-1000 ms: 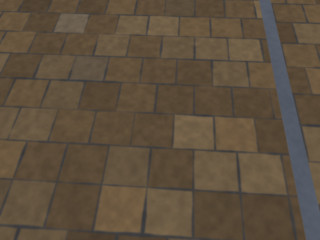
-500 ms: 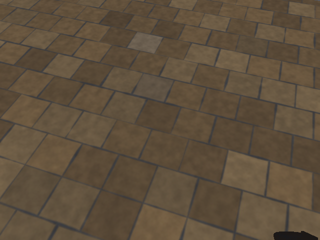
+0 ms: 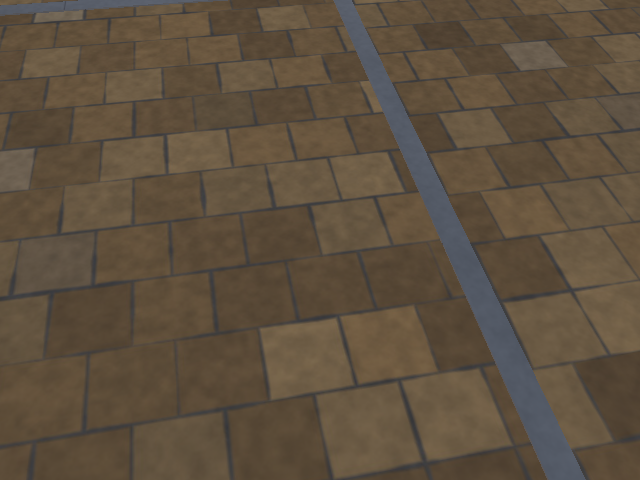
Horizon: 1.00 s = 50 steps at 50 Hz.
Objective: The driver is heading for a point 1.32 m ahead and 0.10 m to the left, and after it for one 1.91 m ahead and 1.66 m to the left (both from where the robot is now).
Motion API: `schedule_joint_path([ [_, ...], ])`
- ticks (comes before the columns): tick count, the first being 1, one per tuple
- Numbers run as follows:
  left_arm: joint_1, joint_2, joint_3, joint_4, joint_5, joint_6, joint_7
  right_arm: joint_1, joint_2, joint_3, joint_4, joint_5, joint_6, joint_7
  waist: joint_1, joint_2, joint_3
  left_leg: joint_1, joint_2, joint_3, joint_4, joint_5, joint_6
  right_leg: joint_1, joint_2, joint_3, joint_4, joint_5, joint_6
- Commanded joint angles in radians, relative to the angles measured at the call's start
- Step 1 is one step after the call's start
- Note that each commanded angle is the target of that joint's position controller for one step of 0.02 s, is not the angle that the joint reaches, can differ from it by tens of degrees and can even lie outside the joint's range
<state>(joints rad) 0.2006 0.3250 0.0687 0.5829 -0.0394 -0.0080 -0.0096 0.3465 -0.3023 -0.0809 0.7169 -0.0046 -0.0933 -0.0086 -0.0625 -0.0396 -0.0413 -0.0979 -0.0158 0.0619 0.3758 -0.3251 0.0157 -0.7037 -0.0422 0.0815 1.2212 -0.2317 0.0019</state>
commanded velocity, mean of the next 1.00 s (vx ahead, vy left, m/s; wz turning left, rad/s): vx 0.94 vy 0.00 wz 0.16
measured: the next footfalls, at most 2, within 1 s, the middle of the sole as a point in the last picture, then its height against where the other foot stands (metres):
right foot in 0.32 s outside the picture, level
left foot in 0.78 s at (369, 354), level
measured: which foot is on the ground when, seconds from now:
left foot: down 0.00-0.30, up 0.32-0.76, down 0.78-1.00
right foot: up 0.00-0.30, down 0.32-0.76, up 0.78-1.00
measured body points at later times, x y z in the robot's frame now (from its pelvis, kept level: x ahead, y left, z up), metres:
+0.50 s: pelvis +0.34 -0.14 -0.01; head +0.36 -0.15 +0.44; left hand +0.48 +0.10 -0.12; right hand +0.36 -0.43 -0.13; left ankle +0.34 +0.05 -0.63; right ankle +0.32 -0.21 -0.74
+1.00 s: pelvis +0.79 -0.19 -0.01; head +0.81 -0.19 +0.44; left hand +1.01 +0.05 -0.04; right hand +0.83 -0.45 -0.14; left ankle +0.77 -0.16 -0.74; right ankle +0.91 -0.39 -0.65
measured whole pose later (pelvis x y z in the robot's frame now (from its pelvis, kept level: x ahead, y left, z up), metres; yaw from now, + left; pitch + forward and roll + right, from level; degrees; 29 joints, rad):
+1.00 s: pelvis +0.79 -0.19 -0.01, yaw +13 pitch -1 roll +0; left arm 0.01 0.21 -0.01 0.54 0.01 -0.15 0.00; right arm 0.49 -0.22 -0.05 0.78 0.02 -0.07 0.02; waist -0.08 -0.01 0.05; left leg -0.20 -0.21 -0.10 0.49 -0.26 0.18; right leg -0.63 -0.06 0.22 1.13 -0.27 0.01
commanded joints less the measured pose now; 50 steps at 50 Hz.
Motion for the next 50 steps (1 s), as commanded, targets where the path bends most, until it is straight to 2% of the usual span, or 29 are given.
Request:
schedule_joint_path([
  [1,-0.074,0.056,0.009,-0.082,-0.005,-0.019,-0.014,0.008,-0.107,-0.014,-0.040,-0.013,-0.026,-0.007,-0.008,0.126,0.141,0.121,0.269,-0.202,-0.217,-0.034,0.076,-0.336,-0.078,0.030,0.121,0.122,0.011],
  [6,-0.184,0.033,-0.007,-0.108,-0.009,-0.020,-0.037,0.055,-0.094,0.001,0.011,-0.029,-0.019,-0.006,-0.030,0.119,0.229,0.099,0.252,0.009,-0.258,0.135,0.069,-0.320,-0.080,-0.046,-0.037,0.225,0.017],
  [10,-0.308,-0.038,-0.042,-0.138,-0.010,-0.044,-0.075,0.136,-0.122,0.004,0.068,-0.010,-0.005,-0.004,-0.057,0.071,0.283,0.152,0.287,0.100,-0.293,0.374,0.074,-0.198,-0.048,-0.150,-0.318,0.199,-0.057],
  [13,-0.263,0.016,-0.019,-0.144,-0.003,-0.047,-0.076,0.136,-0.220,-0.010,0.093,0.002,0.008,-0.008,0.050,0.196,0.174,0.233,0.323,0.159,-0.112,1.289,0.095,0.087,0.094,-0.264,-0.422,0.037,-0.139],
  [14,-0.140,0.072,0.010,-0.128,-0.002,-0.041,-0.070,0.140,-0.241,-0.010,0.108,0.005,0.014,-0.011,0.144,0.234,0.089,0.217,0.352,0.146,0.060,1.477,0.108,0.277,0.131,-0.255,-0.450,-0.024,-0.175],
  [15,0.096,0.145,0.051,-0.070,-0.008,-0.030,-0.052,0.118,-0.247,-0.006,0.118,0.013,0.019,-0.011,0.281,0.231,-0.027,0.107,0.350,0.137,0.288,1.495,0.104,0.601,0.137,-0.214,-0.558,0.032,-0.223],
  [16,0.296,0.203,0.078,-0.003,-0.010,-0.013,-0.027,0.098,-0.196,0.014,0.098,0.009,0.007,-0.017,0.356,0.172,-0.118,-0.203,0.288,0.099,0.611,0.992,0.080,1.005,0.028,-0.009,-0.564,0.023,-0.229],
  [17,0.268,0.281,0.072,0.008,0.020,-0.032,-0.017,0.255,-0.001,0.068,0.052,0.022,-0.019,0.002,0.169,-0.155,-0.323,-0.567,0.069,-0.033,1.043,-0.162,0.045,1.311,-0.296,0.582,-0.683,-0.382,-0.337],
  [18,0.344,0.158,0.049,0.013,0.039,-0.051,-0.020,0.102,-0.135,0.037,0.055,0.077,-0.055,0.002,0.291,-0.025,-0.434,-0.565,0.042,-0.265,1.108,-0.139,0.080,1.228,-0.329,0.732,-0.872,-0.533,-0.300],
  [19,0.303,0.121,0.033,0.052,0.052,-0.069,-0.025,-0.043,-0.137,0.023,-0.011,0.115,-0.058,-0.004,0.264,-0.032,-0.188,-0.656,0.061,-0.239,1.115,-0.063,0.074,1.048,-0.306,0.586,-0.936,-0.417,-0.252],
  [20,0.236,0.107,0.030,0.070,0.045,-0.082,-0.026,-0.066,-0.090,0.036,-0.027,0.102,-0.056,-0.010,0.203,0.036,-0.046,-0.660,0.113,-0.226,1.054,0.005,0.071,0.865,-0.289,0.459,-0.962,-0.300,-0.236],
  [21,0.165,0.055,0.018,0.078,0.052,-0.091,-0.026,-0.050,-0.072,0.032,-0.008,0.074,-0.043,-0.009,0.143,0.042,0.029,-0.621,0.155,-0.218,1.005,0.073,0.061,0.722,-0.248,0.326,-0.967,-0.213,-0.214],
  [22,0.115,-0.002,0.005,0.080,0.069,-0.099,-0.027,0.029,-0.054,0.028,0.023,0.071,-0.015,-0.002,0.082,-0.001,0.055,-0.547,0.190,-0.230,0.987,0.143,0.057,0.619,-0.207,0.198,-0.978,-0.129,-0.184],
  [24,0.083,-0.044,0.003,0.104,0.052,-0.115,-0.030,0.084,-0.020,0.025,0.056,0.070,0.035,0.009,0.042,-0.028,0.080,-0.518,0.219,-0.210,0.978,0.170,0.040,0.536,-0.176,0.044,-1.022,0.024,-0.148],
  [26,0.058,-0.032,0.007,0.124,0.045,-0.124,-0.027,0.034,-0.005,0.026,0.048,0.065,0.062,0.011,0.029,-0.015,0.149,-0.580,0.218,-0.197,0.957,0.211,0.023,0.472,-0.148,-0.096,-1.064,0.149,-0.101],
  [29,0.061,-0.022,0.007,0.134,0.063,-0.136,-0.010,-0.088,-0.006,0.030,-0.001,0.059,0.052,0.019,0.046,-0.024,0.219,-0.601,0.159,-0.130,0.767,0.396,0.021,0.432,-0.060,-0.260,-1.117,0.337,-0.047],
  [33,0.128,0.046,0.013,0.158,0.056,-0.129,0.031,-0.218,-0.010,0.037,-0.052,0.044,0.019,0.060,0.083,0.045,0.234,-0.597,0.083,0.019,0.461,0.526,0.053,0.605,-0.089,-0.346,-1.102,0.683,0.015],
  [35,0.163,0.114,0.025,0.167,0.066,-0.107,0.060,-0.233,-0.035,0.025,-0.079,0.055,0.008,0.082,0.063,0.007,0.165,-0.507,-0.004,0.124,0.364,0.507,0.087,0.733,-0.114,-0.356,-0.974,1.112,0.050],
  [37,0.111,0.192,0.045,0.145,0.053,-0.077,0.085,-0.067,-0.100,-0.009,-0.064,0.073,0.036,0.082,-0.059,-0.110,0.044,-0.297,-0.062,0.155,0.391,0.392,0.112,0.788,-0.162,-0.346,-0.746,1.489,0.046],
  [38,0.022,0.211,0.052,0.118,0.045,-0.071,0.079,0.152,-0.176,-0.044,-0.015,0.071,0.062,0.070,-0.181,-0.129,-0.039,-0.067,-0.063,0.113,0.425,0.323,0.152,0.716,-0.178,-0.323,-0.520,1.552,0.031],
  [39,-0.094,0.196,0.049,0.088,0.027,-0.079,0.059,0.422,-0.242,-0.077,0.056,0.059,0.087,0.047,-0.316,-0.068,-0.103,0.227,-0.007,-0.010,0.347,0.357,0.216,0.546,-0.130,-0.297,-0.136,1.327,0.016],
  [40,-0.159,-0.029,-0.012,0.068,0.029,-0.114,0.013,0.450,-0.176,-0.047,0.120,0.043,0.097,0.036,-0.262,0.297,0.033,0.297,0.017,-0.096,0.296,0.413,0.246,0.228,0.106,-0.272,0.391,-0.119,0.003],
  [41,0.009,-0.146,-0.052,-0.002,0.017,-0.147,-0.002,0.290,-0.136,-0.015,0.058,-0.001,0.062,0.050,-0.035,0.479,-0.036,0.388,0.080,-0.512,0.258,0.243,0.394,-0.100,0.174,-0.041,0.615,-0.420,-0.001],
  [42,0.016,-0.060,-0.056,-0.046,0.005,-0.180,-0.016,0.225,-0.094,-0.010,0.001,-0.012,0.038,0.053,-0.031,0.325,-0.147,0.421,0.209,-0.844,-0.002,-0.165,0.473,-0.198,0.159,0.079,0.583,-0.340,-0.049],
  [43,-0.051,0.018,-0.038,-0.063,-0.006,-0.195,-0.020,0.179,-0.083,-0.014,-0.027,0.002,0.020,0.054,-0.007,0.089,-0.066,0.301,0.229,-0.918,-0.151,-0.339,0.422,-0.174,0.109,0.089,0.417,-0.234,-0.096],
  [44,-0.056,0.018,-0.034,-0.058,0.008,-0.189,-0.017,0.082,-0.089,-0.015,-0.052,0.010,0.003,0.058,0.072,-0.100,0.033,0.106,0.220,-0.894,-0.181,-0.369,0.382,-0.110,0.064,0.090,0.277,-0.140,-0.094],
  [45,-0.048,0.007,-0.036,-0.050,0.029,-0.175,-0.008,0.011,-0.107,-0.018,-0.073,0.011,-0.012,0.055,0.112,-0.126,0.081,-0.040,0.182,-0.865,-0.175,-0.296,0.385,-0.045,0.042,0.108,0.202,-0.106,-0.064],
  [47,-0.030,0.048,-0.021,-0.035,0.041,-0.145,0.012,-0.045,-0.092,-0.013,-0.092,0.014,-0.016,0.036,0.137,-0.104,0.117,-0.193,0.100,-0.704,-0.180,-0.123,0.366,0.045,-0.001,0.108,0.053,-0.076,-0.002],
  [50,-0.204,0.003,-0.038,-0.099,0.066,-0.127,0.028,-0.027,-0.065,-0.006,-0.073,0.040,-0.005,-0.002,0.067,-0.021,0.167,-0.376,-0.007,-0.482,-0.167,0.082,0.315,0.177,0.000,0.018,-0.323,0.080,0.063],
])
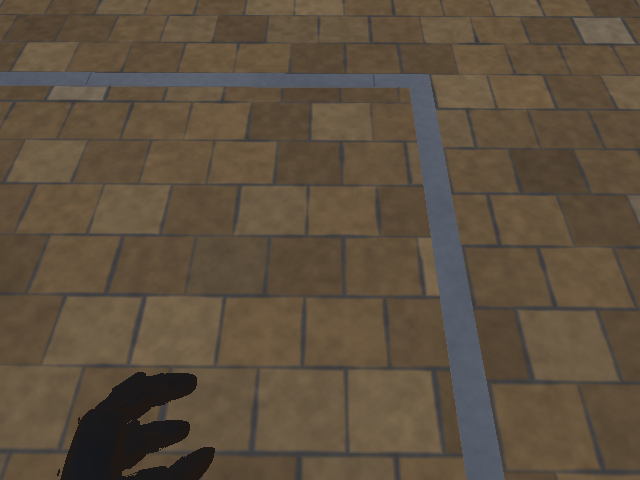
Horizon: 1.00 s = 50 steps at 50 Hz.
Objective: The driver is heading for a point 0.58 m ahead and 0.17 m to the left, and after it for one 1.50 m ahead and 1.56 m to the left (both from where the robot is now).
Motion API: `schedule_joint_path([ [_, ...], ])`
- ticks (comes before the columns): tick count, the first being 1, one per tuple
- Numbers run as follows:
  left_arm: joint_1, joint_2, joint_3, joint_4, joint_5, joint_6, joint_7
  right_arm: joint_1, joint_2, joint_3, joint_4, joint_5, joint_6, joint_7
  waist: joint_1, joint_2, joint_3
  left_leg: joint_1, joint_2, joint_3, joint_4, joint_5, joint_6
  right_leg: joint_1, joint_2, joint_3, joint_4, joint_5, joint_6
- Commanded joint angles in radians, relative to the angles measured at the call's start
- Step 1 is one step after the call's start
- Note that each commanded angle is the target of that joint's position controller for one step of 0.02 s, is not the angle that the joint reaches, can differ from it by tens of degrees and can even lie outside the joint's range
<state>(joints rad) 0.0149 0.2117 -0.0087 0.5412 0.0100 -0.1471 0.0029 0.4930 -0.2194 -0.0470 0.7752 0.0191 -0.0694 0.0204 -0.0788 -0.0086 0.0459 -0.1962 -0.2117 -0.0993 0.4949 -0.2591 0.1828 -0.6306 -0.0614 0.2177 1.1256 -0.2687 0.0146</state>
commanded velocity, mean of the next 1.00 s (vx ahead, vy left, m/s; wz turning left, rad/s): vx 1.00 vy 0.00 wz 0.83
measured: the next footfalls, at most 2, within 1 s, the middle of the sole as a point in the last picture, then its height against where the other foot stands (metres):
right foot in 0.18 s outside the picture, level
left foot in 0.66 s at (224, 409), level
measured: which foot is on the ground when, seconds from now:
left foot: down 0.00-0.18, up 0.20-0.64, down 0.66-1.00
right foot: up 0.00-0.16, down 0.18-0.64, up 0.66-1.00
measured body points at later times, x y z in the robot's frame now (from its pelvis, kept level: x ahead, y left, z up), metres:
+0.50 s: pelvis +0.41 -0.05 -0.01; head +0.42 -0.02 +0.44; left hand +0.23 +0.19 -0.13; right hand +0.74 -0.14 -0.05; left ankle +0.49 +0.13 -0.64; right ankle +0.36 -0.21 -0.73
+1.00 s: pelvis +0.77 +0.22 +0.00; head +0.78 +0.24 +0.45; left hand +0.76 +0.54 -0.06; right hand +0.98 +0.05 -0.11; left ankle +0.64 +0.16 -0.73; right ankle +1.08 +0.27 -0.66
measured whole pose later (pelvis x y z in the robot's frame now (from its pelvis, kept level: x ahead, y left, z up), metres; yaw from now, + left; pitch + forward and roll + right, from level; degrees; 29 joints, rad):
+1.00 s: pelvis +0.77 +0.22 +0.00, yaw +50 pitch +0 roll +0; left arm 0.06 0.27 0.00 0.62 0.00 -0.12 -0.01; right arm 0.43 -0.23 -0.03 0.77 0.02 -0.10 0.01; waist -0.09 -0.04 0.04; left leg 0.04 -0.13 -0.10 0.33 -0.36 0.12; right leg -0.74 -0.13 0.06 0.64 0.19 0.04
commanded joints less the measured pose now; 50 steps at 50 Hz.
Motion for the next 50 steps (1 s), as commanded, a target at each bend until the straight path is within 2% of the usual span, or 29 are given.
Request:
schedule_joint_path([
  [1,-0.075,0.078,0.030,-0.079,0.014,0.015,0.013,-0.170,-0.158,-0.044,-0.121,0.022,-0.019,-0.040,0.053,-0.009,0.076,-0.325,0.149,-0.269,-0.269,0.015,0.112,0.184,0.043,-0.146,-0.365,0.212,0.062],
  [3,-0.121,0.072,0.038,-0.101,-0.013,0.015,0.006,-0.126,-0.186,-0.057,-0.099,0.026,-0.006,-0.045,-0.004,0.052,0.018,-0.331,0.143,-0.280,-0.234,-0.047,0.065,0.321,0.099,-0.171,-0.512,0.344,0.087],
  [6,-0.099,0.145,0.076,-0.094,-0.056,0.007,0.004,-0.098,-0.164,-0.059,-0.080,0.038,0.002,-0.049,0.001,0.120,-0.025,-0.129,0.179,-0.358,-0.116,-0.075,0.023,0.341,0.093,-0.102,-0.633,0.314,0.088],
  [7,-0.059,0.170,0.092,-0.083,-0.062,0.000,0.005,-0.104,-0.158,-0.061,-0.081,0.035,0.005,-0.048,0.031,0.134,-0.048,-0.072,0.192,-0.370,-0.048,0.002,0.005,0.375,0.090,-0.102,-0.649,0.275,0.071],
  [9,0.301,0.235,0.136,-0.012,-0.065,-0.005,0.011,-0.185,-0.133,-0.049,-0.123,-0.001,0.007,-0.031,0.241,0.131,-0.264,-0.140,0.162,-0.291,0.372,0.231,-0.072,0.768,0.008,-0.081,-0.548,0.142,0.005],
  [10,0.505,0.303,0.139,0.029,-0.046,0.007,0.014,-0.146,0.007,-0.003,-0.158,-0.037,0.004,-0.022,0.257,-0.138,-0.417,-0.343,0.107,-0.203,0.751,-0.306,-0.087,1.067,-0.167,0.186,-0.556,-0.118,-0.032],
  [11,0.450,0.362,0.144,0.036,0.003,0.002,-0.013,0.018,-0.003,0.012,-0.213,0.071,-0.008,-0.022,0.119,-0.601,-0.473,-0.659,0.119,-0.128,1.008,-0.313,-0.108,1.150,-0.402,0.871,-0.848,-0.591,-0.211],
  [12,0.347,0.233,0.126,-0.005,0.000,0.012,-0.013,-0.053,-0.102,-0.001,-0.167,0.078,0.007,-0.037,0.160,-0.341,-0.298,-0.741,0.209,-0.090,1.080,-0.171,-0.122,1.028,-0.351,0.801,-0.897,-0.773,-0.203],
  [13,0.320,0.183,0.114,0.007,-0.008,0.025,-0.005,-0.176,-0.153,-0.011,-0.186,0.041,0.014,-0.033,0.186,-0.185,-0.171,-0.742,0.229,-0.039,1.067,-0.094,-0.126,0.895,-0.304,0.577,-0.878,-0.564,-0.172],
  [14,0.313,0.180,0.110,0.030,0.001,0.032,-0.004,-0.251,-0.148,-0.015,-0.198,0.010,0.019,-0.029,0.179,-0.006,-0.102,-0.679,0.267,-0.025,1.024,-0.061,-0.126,0.768,-0.251,0.395,-0.861,-0.315,-0.148],
  [15,0.292,0.174,0.107,0.057,0.007,0.032,-0.004,-0.290,-0.139,-0.018,-0.224,0.000,0.019,-0.021,0.153,0.002,-0.048,-0.648,0.304,-0.035,0.954,-0.027,-0.123,0.672,-0.218,0.276,-0.856,-0.165,-0.149],
  [17,0.281,0.119,0.092,0.108,-0.002,0.024,-0.007,-0.297,-0.120,-0.019,-0.240,0.028,0.035,-0.006,0.122,-0.071,-0.016,-0.612,0.349,-0.030,0.894,-0.029,-0.118,0.600,-0.174,0.103,-0.874,-0.019,-0.130],
  [19,0.298,0.107,0.087,0.154,-0.017,0.023,-0.010,-0.325,-0.093,-0.008,-0.262,0.032,0.048,0.002,0.109,-0.068,0.008,-0.664,0.372,-0.016,0.867,-0.013,-0.115,0.592,-0.175,0.000,-0.892,0.092,-0.127],
  [22,0.278,0.158,0.093,0.177,-0.004,0.024,-0.002,-0.368,-0.099,0.002,-0.284,0.022,0.044,0.015,0.091,-0.038,0.056,-0.697,0.376,0.003,0.763,0.114,-0.136,0.556,-0.175,-0.143,-0.947,0.217,-0.131],
  [26,0.348,0.210,0.093,0.222,0.003,0.026,0.010,-0.523,-0.106,0.008,-0.316,0.020,0.027,0.042,0.150,0.018,0.121,-0.661,0.331,0.125,0.493,0.289,-0.116,0.610,-0.142,-0.322,-0.987,0.389,-0.074],
  [29,0.388,0.285,0.101,0.241,0.006,0.039,0.024,-0.568,-0.130,-0.004,-0.328,0.024,0.014,0.065,0.129,-0.047,0.081,-0.428,0.209,0.277,0.315,0.290,-0.067,0.654,-0.129,-0.428,-0.896,1.006,-0.018],
  [31,0.377,0.349,0.116,0.235,0.003,0.061,0.043,-0.424,-0.191,-0.039,-0.304,0.033,0.024,0.063,0.011,-0.146,-0.019,-0.236,0.136,0.310,0.319,0.174,-0.033,0.697,-0.170,-0.437,-0.658,1.447,-0.018],
  [32,0.323,0.363,0.122,0.211,0.002,0.069,0.045,-0.220,-0.250,-0.072,-0.252,0.036,0.036,0.057,-0.101,-0.171,-0.112,-0.003,0.122,0.283,0.316,0.131,0.005,0.621,-0.189,-0.419,-0.433,1.538,-0.034],
  [33,0.239,0.344,0.118,0.171,-0.008,0.063,0.039,0.062,-0.315,-0.111,-0.169,0.034,0.045,0.042,-0.237,-0.108,-0.203,0.378,0.155,0.177,0.168,0.233,0.067,0.397,-0.137,-0.412,-0.080,1.303,-0.033],
  [34,0.237,0.162,0.069,0.148,0.018,0.035,0.025,0.088,-0.321,-0.101,-0.113,0.034,0.053,0.020,-0.145,0.188,-0.142,0.546,0.256,-0.040,0.183,0.235,0.101,0.067,0.059,-0.371,0.352,-0.121,-0.019],
  [35,0.376,0.102,0.032,0.061,-0.024,-0.015,0.009,-0.020,-0.349,-0.085,-0.191,-0.009,0.024,0.021,0.014,0.360,-0.386,0.756,0.461,-0.640,-0.008,-0.089,0.329,-0.220,0.126,-0.134,0.573,-0.334,-0.028],
  [36,0.243,0.221,0.049,0.047,-0.047,-0.046,0.001,-0.006,-0.267,-0.083,-0.197,-0.016,0.011,0.015,-0.073,0.155,-0.374,0.691,0.487,-0.766,-0.218,-0.344,0.278,-0.276,0.069,-0.058,0.473,-0.177,-0.064],
  [37,0.196,0.224,0.051,0.040,-0.071,-0.050,0.002,-0.044,-0.238,-0.071,-0.179,-0.020,-0.007,0.014,-0.021,0.020,-0.197,0.501,0.478,-0.698,-0.275,-0.332,0.232,-0.264,0.033,-0.076,0.362,-0.103,-0.072],
  [38,0.208,0.203,0.048,0.064,-0.053,-0.041,0.009,-0.133,-0.214,-0.061,-0.182,-0.019,-0.021,0.018,0.050,-0.114,-0.105,0.295,0.447,-0.605,-0.277,-0.236,0.194,-0.175,-0.013,-0.079,0.273,-0.046,-0.058],
  [40,0.289,0.192,0.054,0.104,-0.029,0.003,0.004,-0.237,-0.155,-0.037,-0.186,-0.034,-0.031,0.013,0.141,-0.062,-0.026,0.041,0.358,-0.409,-0.285,-0.106,0.162,-0.041,-0.073,-0.078,0.172,-0.001,-0.019],
  [41,0.288,0.186,0.055,0.107,-0.021,0.022,0.004,-0.243,-0.135,-0.030,-0.170,-0.025,-0.030,0.010,0.151,-0.036,0.008,-0.049,0.333,-0.333,-0.295,-0.055,0.151,-0.017,-0.094,-0.101,0.124,0.004,-0.001],
  [45,0.068,0.107,0.021,0.027,0.013,0.028,-0.003,-0.174,-0.140,-0.025,-0.114,-0.015,-0.037,-0.024,0.069,0.008,0.088,-0.229,0.233,-0.103,-0.315,0.143,0.102,0.030,-0.084,-0.191,-0.219,0.319,0.045],
  [47,-0.022,0.084,0.011,0.015,0.006,0.016,-0.016,-0.117,-0.159,-0.028,-0.087,-0.004,-0.043,-0.028,0.009,0.008,0.078,-0.253,0.232,-0.068,-0.345,0.108,0.076,0.160,-0.034,-0.232,-0.418,0.536,0.040],
  [50,-0.120,0.128,0.029,-0.020,-0.030,0.009,-0.027,-0.041,-0.182,-0.033,-0.038,0.014,-0.044,-0.018,-0.041,0.044,0.094,-0.037,0.300,-0.102,-0.340,0.125,0.061,0.116,-0.007,-0.213,-0.595,0.540,0.014],
])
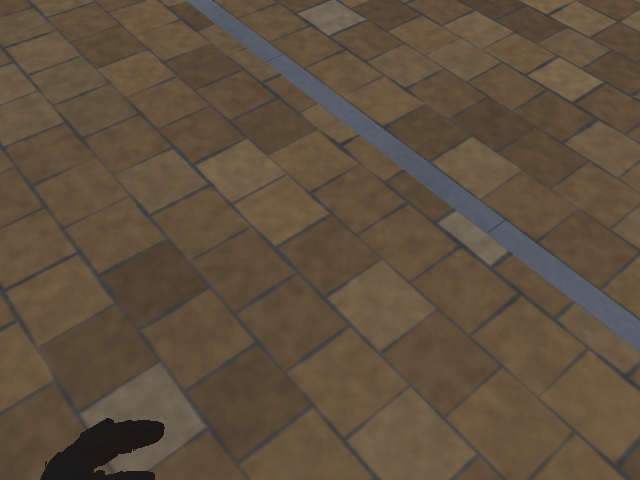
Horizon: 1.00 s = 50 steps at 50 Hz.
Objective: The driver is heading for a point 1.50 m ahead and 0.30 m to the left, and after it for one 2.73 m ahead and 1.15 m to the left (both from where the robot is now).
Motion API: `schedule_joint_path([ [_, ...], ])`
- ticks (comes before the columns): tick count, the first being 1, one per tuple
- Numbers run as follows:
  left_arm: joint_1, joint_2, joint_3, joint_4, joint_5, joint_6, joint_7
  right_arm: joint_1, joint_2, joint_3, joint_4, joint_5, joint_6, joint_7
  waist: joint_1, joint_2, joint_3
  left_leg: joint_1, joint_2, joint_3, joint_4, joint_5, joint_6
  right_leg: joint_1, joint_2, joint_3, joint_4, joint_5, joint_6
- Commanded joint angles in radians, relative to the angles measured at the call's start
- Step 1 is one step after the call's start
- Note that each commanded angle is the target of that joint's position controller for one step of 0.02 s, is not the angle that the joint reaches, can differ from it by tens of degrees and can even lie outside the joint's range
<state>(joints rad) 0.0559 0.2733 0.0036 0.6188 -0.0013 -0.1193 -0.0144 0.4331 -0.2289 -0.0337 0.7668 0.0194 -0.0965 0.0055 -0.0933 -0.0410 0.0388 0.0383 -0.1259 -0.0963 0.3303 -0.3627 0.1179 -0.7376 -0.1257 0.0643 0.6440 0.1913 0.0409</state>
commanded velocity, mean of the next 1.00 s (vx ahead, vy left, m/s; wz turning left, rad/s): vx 1.00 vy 0.00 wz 0.12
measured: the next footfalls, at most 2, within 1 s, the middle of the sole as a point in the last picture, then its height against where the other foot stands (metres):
right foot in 0.12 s outside the picture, level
left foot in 0.60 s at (250, 338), level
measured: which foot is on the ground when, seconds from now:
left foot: down 0.00-0.14, up 0.16-0.58, down 0.60-1.00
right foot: up 0.00-0.10, down 0.12-0.60, up 0.62-1.00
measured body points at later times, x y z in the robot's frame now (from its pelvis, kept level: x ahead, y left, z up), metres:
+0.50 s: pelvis +0.47 -0.05 +0.00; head +0.49 -0.04 +0.45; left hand +0.40 +0.20 -0.14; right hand +0.74 -0.24 -0.05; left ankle +0.72 +0.11 -0.67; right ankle +0.31 -0.16 -0.73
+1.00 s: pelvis +0.95 +0.00 +0.00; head +0.97 +0.01 +0.45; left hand +1.21 +0.22 -0.05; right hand +0.89 -0.25 -0.13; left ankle +0.78 +0.09 -0.73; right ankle +1.22 -0.15 -0.68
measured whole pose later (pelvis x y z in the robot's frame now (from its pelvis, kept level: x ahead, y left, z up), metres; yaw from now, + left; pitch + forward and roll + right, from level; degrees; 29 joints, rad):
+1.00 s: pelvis +0.95 +0.00 +0.00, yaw +6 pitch +1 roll +1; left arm -0.04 0.26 -0.01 0.65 -0.01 -0.12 -0.04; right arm 0.55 -0.22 -0.03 0.89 0.03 -0.11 0.00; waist -0.13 -0.03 0.02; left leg 0.15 -0.07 -0.07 0.20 -0.36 0.06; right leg -0.71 -0.09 0.08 0.56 0.20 0.02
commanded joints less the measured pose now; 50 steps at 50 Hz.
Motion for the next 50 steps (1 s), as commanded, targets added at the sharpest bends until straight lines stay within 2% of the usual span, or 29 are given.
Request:
schedule_joint_path([
  [1,-0.182,0.079,0.022,-0.107,-0.022,-0.021,-0.016,0.038,-0.166,-0.045,-0.010,0.013,-0.009,-0.005,-0.028,0.087,0.106,-0.168,0.241,-0.112,-0.154,0.291,0.117,0.176,0.062,-0.054,-0.153,0.050,-0.029],
  [4,-0.068,0.139,0.056,-0.091,-0.026,-0.022,-0.024,0.038,-0.200,-0.052,0.018,-0.018,0.025,-0.015,0.063,0.150,0.005,0.073,0.302,-0.114,0.014,0.833,0.073,0.237,0.126,-0.092,-0.148,-0.138,-0.085],
  [5,0.076,0.179,0.077,-0.065,-0.041,-0.013,-0.015,0.009,-0.228,-0.057,0.019,-0.043,0.037,-0.013,0.155,0.182,-0.099,0.101,0.297,-0.098,0.177,1.079,0.057,0.378,0.155,-0.115,-0.106,-0.210,-0.115],
  [6,0.305,0.204,0.089,-0.022,-0.047,0.004,-0.001,-0.070,-0.240,-0.056,0.001,-0.056,0.044,-0.011,0.297,0.197,-0.213,-0.052,0.269,-0.062,0.444,1.117,0.024,0.667,0.111,-0.098,-0.053,-0.234,-0.141],
  [7,0.459,0.271,0.103,0.020,-0.001,0.007,0.006,0.064,-0.100,-0.023,-0.026,-0.047,0.030,-0.006,0.242,-0.064,-0.420,-0.452,0.148,-0.039,0.890,0.663,-0.022,1.139,-0.120,0.280,-0.010,-0.498,-0.271],
  [8,0.529,0.245,0.101,0.061,-0.004,-0.002,-0.019,0.150,-0.033,0.015,-0.005,0.003,0.007,0.009,0.227,-0.373,-0.583,-0.664,0.016,-0.105,1.135,-0.083,-0.051,1.313,-0.248,0.789,-0.269,-0.922,-0.360],
  [9,0.475,0.149,0.080,0.059,-0.006,0.002,-0.013,0.014,-0.138,-0.008,-0.027,0.047,-0.001,0.006,0.260,-0.252,-0.412,-0.799,0.089,-0.095,1.172,-0.056,-0.027,1.246,-0.226,0.775,-0.355,-1.008,-0.301],
  [10,0.418,0.123,0.074,0.062,0.000,0.010,-0.006,-0.137,-0.163,-0.007,-0.071,0.048,-0.012,0.007,0.259,-0.096,-0.248,-0.837,0.133,-0.056,1.152,-0.024,-0.020,1.087,-0.197,0.606,-0.351,-0.851,-0.278],
  [11,0.383,0.131,0.074,0.076,0.013,0.009,-0.011,-0.234,-0.140,0.000,-0.100,0.023,-0.024,0.006,0.229,0.055,-0.123,-0.819,0.160,-0.029,1.080,0.001,-0.014,0.906,-0.149,0.493,-0.375,-0.673,-0.265],
  [13,0.297,0.067,0.052,0.080,0.031,-0.001,-0.020,-0.208,-0.106,-0.002,-0.097,0.012,-0.016,0.013,0.121,0.026,-0.056,-0.729,0.225,-0.039,0.977,0.059,-0.018,0.700,-0.087,0.362,-0.416,-0.549,-0.273],
  [16,0.271,0.062,0.046,0.103,-0.011,-0.007,-0.027,-0.195,-0.075,0.008,-0.090,0.006,0.012,0.010,0.065,0.003,0.031,-0.757,0.277,-0.015,0.859,0.072,-0.049,0.570,-0.077,0.266,-0.494,-0.482,-0.292],
  [20,0.316,0.108,0.055,0.128,-0.012,-0.015,-0.004,-0.386,-0.079,0.024,-0.154,-0.020,-0.006,0.016,0.109,0.019,0.106,-0.755,0.268,0.056,0.546,0.401,-0.093,0.494,-0.008,0.069,-0.568,-0.269,-0.258],
  [24,0.438,0.138,0.057,0.178,-0.033,-0.011,0.009,-0.545,-0.076,0.026,-0.204,-0.001,-0.027,0.045,0.163,0.028,0.126,-0.594,0.199,0.102,0.252,0.620,-0.084,0.578,-0.034,-0.008,-0.649,-0.197,-0.231],
  [26,0.456,0.154,0.059,0.197,-0.030,0.010,0.012,-0.578,-0.101,0.013,-0.222,0.003,-0.031,0.056,0.153,0.006,0.116,-0.615,0.160,0.121,0.176,0.558,-0.066,0.743,-0.064,-0.028,-0.589,0.000,-0.211],
  [28,0.460,0.193,0.066,0.212,-0.006,0.033,0.016,-0.507,-0.153,-0.013,-0.222,0.007,-0.023,0.054,0.089,-0.075,0.017,-0.536,0.096,0.157,0.200,0.408,-0.033,0.886,-0.096,-0.036,-0.421,0.446,-0.184],
  [29,0.450,0.211,0.068,0.219,0.012,0.048,0.021,-0.381,-0.194,-0.033,-0.200,0.016,-0.012,0.045,0.011,-0.127,-0.069,-0.417,0.073,0.167,0.232,0.331,-0.006,0.919,-0.105,-0.045,-0.257,0.659,-0.172],
  [30,0.402,0.217,0.067,0.215,0.021,0.065,0.028,-0.161,-0.227,-0.054,-0.143,0.022,0.001,0.030,-0.114,-0.135,-0.173,-0.170,0.080,0.173,0.227,0.326,0.019,0.823,-0.084,-0.082,0.005,0.725,-0.141],
  [31,0.405,0.152,0.046,0.179,0.039,0.065,0.038,0.071,-0.294,-0.070,-0.079,0.011,0.019,0.012,-0.168,-0.013,-0.342,0.229,0.265,-0.067,0.330,0.185,0.048,0.522,-0.033,-0.064,0.378,0.377,-0.129],
  [32,0.587,-0.052,-0.006,0.165,0.000,0.029,0.012,0.094,-0.354,-0.081,-0.055,-0.010,0.003,0.030,0.000,0.400,-0.514,0.522,0.473,-0.663,0.124,-0.343,0.229,0.132,0.182,0.045,0.734,-0.638,-0.090],
  [33,0.474,0.091,0.018,0.171,-0.046,0.000,0.010,0.107,-0.233,-0.061,-0.042,-0.008,-0.002,0.027,-0.074,0.330,-0.469,0.493,0.442,-0.795,-0.047,-0.436,0.181,0.032,0.149,0.104,0.801,-0.646,-0.126],
  [34,0.316,0.127,0.031,0.123,-0.073,-0.015,0.009,0.037,-0.184,-0.047,-0.037,-0.014,-0.006,0.023,-0.067,0.245,-0.269,0.351,0.424,-0.609,-0.043,-0.283,0.150,-0.047,0.103,0.078,0.810,-0.601,-0.138],
  [35,0.225,0.109,0.020,0.096,-0.057,-0.027,0.011,-0.027,-0.180,-0.046,-0.039,-0.023,-0.013,0.026,-0.036,0.075,-0.178,0.173,0.389,-0.487,-0.057,-0.101,0.135,-0.016,0.065,0.071,0.747,-0.544,-0.144],
  [36,0.187,0.090,0.024,0.088,-0.035,-0.028,0.010,-0.082,-0.156,-0.039,-0.035,-0.039,-0.021,0.033,0.017,0.019,-0.103,0.016,0.347,-0.385,-0.076,0.013,0.127,0.021,0.035,0.061,0.680,-0.495,-0.141],
  [37,0.227,0.077,0.024,0.091,-0.032,-0.016,0.001,-0.119,-0.111,-0.026,-0.032,-0.055,-0.027,0.036,0.078,0.062,-0.096,-0.074,0.326,-0.335,-0.098,0.039,0.134,0.078,0.003,0.074,0.652,-0.460,-0.137],
  [38,0.247,0.064,0.022,0.101,-0.032,0.000,-0.002,-0.142,-0.081,-0.017,-0.028,-0.047,-0.029,0.039,0.105,0.078,-0.074,-0.135,0.312,-0.294,-0.126,0.058,0.143,0.098,-0.013,0.067,0.623,-0.457,-0.127],
  [40,0.234,0.041,0.014,0.098,-0.023,0.027,-0.002,-0.144,-0.083,-0.016,-0.006,-0.015,-0.033,0.036,0.139,0.078,0.003,-0.245,0.307,-0.228,-0.184,0.064,0.146,0.073,-0.046,0.050,0.544,-0.461,-0.101],
  [44,-0.009,0.049,0.002,0.009,0.013,0.009,-0.005,-0.066,-0.132,-0.023,0.020,-0.012,-0.038,0.006,0.081,0.039,0.117,-0.353,0.241,-0.102,-0.248,0.246,0.136,0.047,-0.024,-0.009,0.208,-0.140,-0.034],
  [47,-0.140,0.041,-0.002,-0.030,0.000,-0.019,-0.030,0.029,-0.174,-0.034,0.041,0.010,-0.038,-0.011,0.032,0.026,0.114,-0.380,0.237,-0.079,-0.290,0.243,0.112,0.259,0.053,-0.042,-0.039,0.086,-0.017],
  [50,-0.190,0.086,0.019,-0.055,-0.015,-0.025,-0.032,0.087,-0.184,-0.040,0.070,0.020,-0.010,-0.020,0.033,0.052,0.111,-0.154,0.286,-0.119,-0.214,0.312,0.087,0.245,0.085,-0.008,-0.171,0.037,-0.016],
])
Velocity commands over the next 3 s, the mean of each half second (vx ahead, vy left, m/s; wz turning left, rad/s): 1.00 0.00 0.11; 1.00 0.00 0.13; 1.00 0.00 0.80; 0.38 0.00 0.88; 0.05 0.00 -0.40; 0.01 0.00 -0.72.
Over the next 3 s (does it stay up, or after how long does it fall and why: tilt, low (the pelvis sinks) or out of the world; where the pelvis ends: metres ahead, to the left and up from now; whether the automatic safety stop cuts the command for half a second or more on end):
stays up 1.74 0.32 0.00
